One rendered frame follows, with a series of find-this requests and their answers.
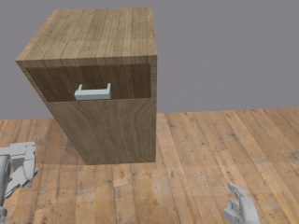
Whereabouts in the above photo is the drawer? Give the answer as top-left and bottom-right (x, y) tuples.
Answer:
(28, 63), (151, 103)

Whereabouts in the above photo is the handle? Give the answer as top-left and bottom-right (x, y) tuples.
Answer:
(74, 83), (111, 101)

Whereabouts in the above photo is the left robot hand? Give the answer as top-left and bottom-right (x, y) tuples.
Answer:
(0, 141), (38, 207)

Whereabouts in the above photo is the cabinet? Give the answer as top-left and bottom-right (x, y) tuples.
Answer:
(15, 7), (158, 165)

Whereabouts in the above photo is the right robot hand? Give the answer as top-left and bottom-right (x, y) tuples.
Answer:
(223, 182), (262, 224)

